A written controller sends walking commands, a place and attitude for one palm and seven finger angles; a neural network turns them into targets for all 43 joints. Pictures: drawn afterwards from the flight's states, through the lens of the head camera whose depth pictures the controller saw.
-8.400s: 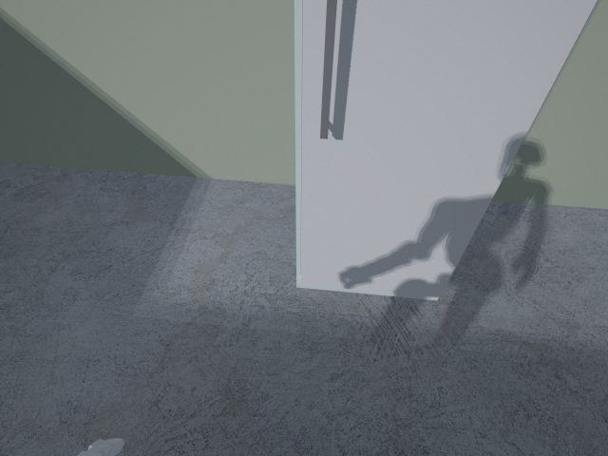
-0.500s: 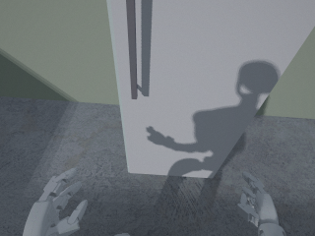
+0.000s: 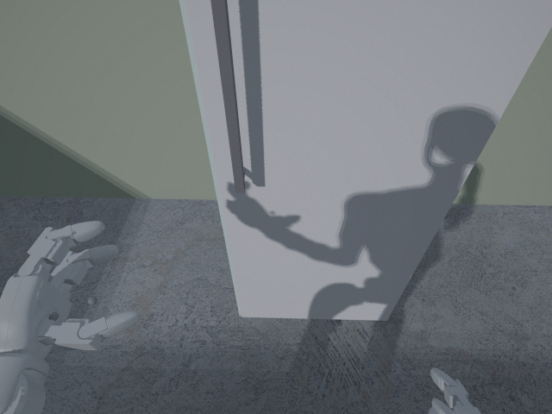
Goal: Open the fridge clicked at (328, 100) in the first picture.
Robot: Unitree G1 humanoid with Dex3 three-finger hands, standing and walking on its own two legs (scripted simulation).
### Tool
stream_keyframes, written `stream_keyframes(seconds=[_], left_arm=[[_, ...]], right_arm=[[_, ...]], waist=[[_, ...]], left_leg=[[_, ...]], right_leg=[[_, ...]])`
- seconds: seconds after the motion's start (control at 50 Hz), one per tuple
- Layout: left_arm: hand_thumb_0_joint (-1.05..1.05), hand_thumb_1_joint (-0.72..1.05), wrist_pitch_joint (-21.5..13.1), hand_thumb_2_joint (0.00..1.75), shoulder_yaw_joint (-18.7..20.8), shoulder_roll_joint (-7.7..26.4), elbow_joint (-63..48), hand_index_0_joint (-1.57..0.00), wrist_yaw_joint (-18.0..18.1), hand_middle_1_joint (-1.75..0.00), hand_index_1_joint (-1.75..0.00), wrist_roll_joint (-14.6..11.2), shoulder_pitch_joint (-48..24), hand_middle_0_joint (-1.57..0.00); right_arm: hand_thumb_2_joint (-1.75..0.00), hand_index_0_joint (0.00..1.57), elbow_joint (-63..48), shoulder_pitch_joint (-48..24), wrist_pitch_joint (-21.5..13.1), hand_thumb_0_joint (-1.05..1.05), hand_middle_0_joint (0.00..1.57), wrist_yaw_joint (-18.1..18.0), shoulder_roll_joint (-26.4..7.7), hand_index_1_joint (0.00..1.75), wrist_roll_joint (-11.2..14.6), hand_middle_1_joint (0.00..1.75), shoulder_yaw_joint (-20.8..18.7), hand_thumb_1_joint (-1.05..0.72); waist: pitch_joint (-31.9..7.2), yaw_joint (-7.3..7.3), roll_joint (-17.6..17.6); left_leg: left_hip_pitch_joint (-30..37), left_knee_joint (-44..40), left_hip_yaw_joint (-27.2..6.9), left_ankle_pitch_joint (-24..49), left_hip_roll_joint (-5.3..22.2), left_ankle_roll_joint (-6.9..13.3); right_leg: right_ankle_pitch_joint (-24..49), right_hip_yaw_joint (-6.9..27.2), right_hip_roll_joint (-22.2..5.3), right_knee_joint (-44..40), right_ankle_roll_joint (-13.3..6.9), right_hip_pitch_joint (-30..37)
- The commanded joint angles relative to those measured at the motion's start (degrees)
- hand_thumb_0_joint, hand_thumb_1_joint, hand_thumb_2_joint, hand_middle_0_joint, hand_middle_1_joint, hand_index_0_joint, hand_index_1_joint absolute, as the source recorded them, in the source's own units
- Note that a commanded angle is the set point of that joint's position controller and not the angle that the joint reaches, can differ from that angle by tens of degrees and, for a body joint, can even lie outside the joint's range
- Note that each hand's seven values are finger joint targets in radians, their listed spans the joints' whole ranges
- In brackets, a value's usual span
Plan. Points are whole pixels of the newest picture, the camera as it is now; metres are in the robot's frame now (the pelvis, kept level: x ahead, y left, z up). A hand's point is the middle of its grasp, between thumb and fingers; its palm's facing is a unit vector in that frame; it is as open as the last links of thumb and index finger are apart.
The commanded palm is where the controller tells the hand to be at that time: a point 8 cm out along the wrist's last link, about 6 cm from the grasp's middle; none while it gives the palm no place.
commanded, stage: raise the hand to about handle height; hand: left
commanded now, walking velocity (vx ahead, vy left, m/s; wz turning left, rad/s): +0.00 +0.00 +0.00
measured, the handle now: (230, 76) +0.53 +0.11 +0.25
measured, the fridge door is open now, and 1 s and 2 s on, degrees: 0 0 0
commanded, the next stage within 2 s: move the hooked fingers beside the handle in 1.12 s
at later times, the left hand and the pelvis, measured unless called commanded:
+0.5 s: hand (30, 243) +0.24 +0.28 +0.19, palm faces +0.10 -0.99 -0.09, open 13.9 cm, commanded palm +0.21 +0.33 +0.21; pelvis -0.02 +0.01 +0.02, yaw +1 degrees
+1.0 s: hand (20, 210) +0.26 +0.28 +0.23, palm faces +0.14 -0.99 -0.07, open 14.0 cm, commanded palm +0.22 +0.32 +0.22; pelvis -0.01 +0.00 +0.02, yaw +0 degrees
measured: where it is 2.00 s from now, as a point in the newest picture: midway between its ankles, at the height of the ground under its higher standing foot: outside the picture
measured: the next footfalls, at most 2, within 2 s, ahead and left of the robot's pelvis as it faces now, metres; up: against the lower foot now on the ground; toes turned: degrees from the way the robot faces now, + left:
none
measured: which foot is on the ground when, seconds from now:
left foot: down 0.00-1.00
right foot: down 0.00-1.00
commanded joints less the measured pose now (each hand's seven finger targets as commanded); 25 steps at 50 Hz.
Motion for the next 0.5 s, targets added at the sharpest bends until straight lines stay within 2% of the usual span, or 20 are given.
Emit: stream_keyframes(seconds=[0.0,0.04,0.08,0.1,0.18,0.2,0.26,0.28,0.32,0.36,0.38,0.42,0.48], left_arm=[[0.00,-0.27,0.89,0.40,1.74,11.24,-7.56,-0.28,-3.92,-1.05,-1.05,-0.28,-11.15,-0.28],[0.00,-0.31,2.34,0.38,4.90,14.38,-8.60,-0.29,-3.98,-1.08,-1.08,-0.57,-14.79,-0.29],[0.00,-0.36,2.89,0.36,9.06,18.51,-11.29,-0.29,-2.98,-1.11,-1.11,-0.81,-18.66,-0.29],[0.00,-0.38,2.84,0.35,9.38,17.90,-12.29,-0.29,-2.55,-1.12,-1.12,-1.22,-20.57,-0.29],[0.00,-0.48,3.83,0.31,10.78,17.93,-9.70,-0.30,-2.17,-1.18,-1.18,-2.09,-22.93,-0.30],[0.00,-0.50,5.16,0.30,9.72,17.04,-7.98,-0.30,-2.68,-1.20,-1.20,-2.06,-24.01,-0.30],[0.00,-0.50,10.69,0.30,7.40,16.29,-3.02,-0.30,-4.56,-1.20,-1.20,-1.31,-27.24,-0.30],[0.00,-0.50,12.95,0.30,7.28,16.44,-0.54,-0.30,-5.31,-1.20,-1.20,-1.05,-27.20,-0.30],[0.00,-0.50,16.60,0.30,6.59,17.77,-0.60,-0.30,-6.16,-1.20,-1.20,-0.28,-31.33,-0.30],[0.00,-0.50,18.68,0.30,7.95,20.06,-0.68,-0.30,-6.30,-1.20,-1.20,0.17,-35.11,-0.30],[0.00,-0.50,18.79,0.30,9.51,21.92,-1.96,-0.30,-6.17,-1.20,-1.20,0.19,-37.27,-0.30],[0.00,-0.50,17.98,0.30,11.56,24.45,-4.51,-0.30,-5.90,-1.20,-1.20,0.17,-42.10,-0.30],[0.00,-0.50,15.86,0.30,15.37,28.08,-5.86,-0.30,-5.65,-1.20,-1.20,-0.26,-45.26,-0.30]], right_arm=[[-0.90,0.20,-9.80,-8.19,-5.35,0.00,0.20,-1.40,-7.50,0.30,0.56,0.30,-1.69,-0.90],[-0.90,0.20,-9.96,-8.99,-5.62,0.00,0.20,-2.15,-7.42,0.30,0.67,0.30,-1.40,-0.90],[-0.90,0.20,-9.93,-9.63,-5.84,0.00,0.20,-2.46,-7.34,0.30,0.28,0.30,-0.94,-0.90],[-0.90,0.20,-10.05,-10.33,-5.96,0.00,0.20,-2.53,-6.73,0.30,0.32,0.30,-0.67,-0.90],[-0.90,0.20,-9.31,-10.74,-6.15,0.00,0.20,-2.09,-6.45,0.30,0.40,0.30,0.00,-0.90],[-0.90,0.20,-9.19,-11.16,-6.08,0.00,0.20,-2.09,-6.41,0.30,0.61,0.30,0.20,-0.90],[-0.90,0.20,-8.99,-11.52,-5.37,0.00,0.20,-2.22,-6.92,0.30,1.23,0.30,0.65,-0.90],[-0.90,0.20,-9.12,-11.62,-5.06,0.00,0.20,-2.29,-7.05,0.30,1.36,0.30,0.69,-0.90],[-0.90,0.20,-9.70,-12.12,-4.12,0.00,0.20,-2.49,-7.22,0.30,1.70,0.30,1.04,-0.90],[-0.90,0.20,-10.30,-12.89,-3.50,0.00,0.20,-2.72,-7.27,0.30,1.68,0.30,1.30,-0.90],[-0.90,0.20,-10.48,-13.57,-3.32,0.00,0.20,-2.70,-7.14,0.30,1.67,0.30,1.47,-0.90],[-0.90,0.20,-10.77,-14.37,-3.28,0.00,0.20,-2.79,-6.57,0.30,1.44,0.30,1.80,-0.90],[-0.90,0.20,-10.40,-15.07,-3.47,0.00,0.20,-2.72,-6.29,0.30,1.03,0.30,2.22,-0.90]], waist=[[-3.42,-0.37,0.40],[-4.97,0.52,0.18],[-7.12,1.66,2.08],[-7.96,1.65,3.25],[-6.62,2.34,4.21],[-5.47,2.06,5.58],[-1.29,1.66,5.97],[0.05,1.92,4.57],[0.01,1.51,3.28],[-0.59,1.49,0.71],[-1.41,1.95,1.08],[-4.62,1.96,2.00],[-8.28,2.73,3.95]], left_leg=[[6.57,-7.73,-1.38,10.56,-0.94,1.82],[8.56,-9.30,-1.88,10.06,-0.93,1.92],[10.63,-10.40,-2.23,11.30,-0.92,1.86],[11.92,-11.02,-2.16,12.02,-1.08,1.78],[14.41,-12.62,-2.29,15.39,-1.06,1.22],[14.77,-13.18,-2.11,14.97,-1.12,1.10],[14.40,-14.91,-2.53,13.09,-1.00,0.88],[14.09,-15.29,-2.53,12.43,-1.03,1.04],[14.36,-16.27,-3.03,10.73,-1.06,1.26],[14.77,-17.03,-3.58,8.92,-1.16,1.51],[15.63,-16.99,-3.42,9.52,-1.26,1.56],[18.01,-17.44,-3.67,10.10,-1.47,1.52],[20.37,-17.42,-3.38,12.99,-1.62,1.39]], right_leg=[[11.51,2.09,0.03,-9.58,1.19,1.09],[9.63,1.74,0.10,-10.59,1.00,2.71],[10.26,1.25,0.36,-10.75,0.65,4.99],[11.13,1.11,0.21,-11.04,0.53,5.94],[15.70,-0.01,1.05,-11.78,0.08,7.78],[15.88,0.01,0.85,-12.31,0.02,7.55],[14.78,-0.10,0.90,-13.88,-0.02,6.63],[14.28,0.16,0.97,-14.69,-0.02,6.64],[12.32,0.16,0.80,-15.68,0.12,6.70],[9.82,0.23,0.89,-16.53,0.28,6.76],[9.83,0.58,0.97,-17.11,0.16,7.73],[9.93,0.69,0.83,-17.43,0.03,9.02],[12.48,1.06,0.96,-17.93,-0.27,11.82]])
